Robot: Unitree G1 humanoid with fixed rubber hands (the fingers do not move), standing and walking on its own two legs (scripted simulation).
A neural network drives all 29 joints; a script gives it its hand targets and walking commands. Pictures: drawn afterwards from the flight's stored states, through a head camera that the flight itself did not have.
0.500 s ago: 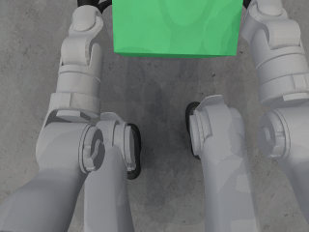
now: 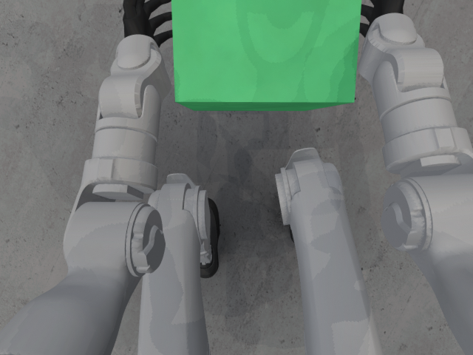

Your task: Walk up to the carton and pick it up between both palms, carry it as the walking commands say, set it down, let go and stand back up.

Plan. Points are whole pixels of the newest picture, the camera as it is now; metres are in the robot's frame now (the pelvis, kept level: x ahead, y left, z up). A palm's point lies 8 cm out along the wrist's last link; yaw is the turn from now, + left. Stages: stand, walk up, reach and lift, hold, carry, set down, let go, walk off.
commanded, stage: reach and lift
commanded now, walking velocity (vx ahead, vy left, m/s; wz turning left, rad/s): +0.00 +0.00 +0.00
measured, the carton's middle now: (256, 58) +0.52 -0.08 -0.18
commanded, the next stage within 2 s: none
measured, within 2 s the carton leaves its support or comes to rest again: neither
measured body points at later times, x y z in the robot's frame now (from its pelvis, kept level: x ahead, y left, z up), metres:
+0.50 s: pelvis +0.00 +0.00 +0.06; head +0.30 -0.05 +0.38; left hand +0.54 +0.08 -0.02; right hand +0.51 -0.23 -0.03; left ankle +0.15 +0.11 -0.40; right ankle +0.19 -0.14 -0.40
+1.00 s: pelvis +0.01 +0.00 +0.12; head +0.27 -0.05 +0.47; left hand +0.53 +0.08 +0.06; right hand +0.49 -0.23 +0.05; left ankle +0.15 +0.11 -0.40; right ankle +0.19 -0.14 -0.40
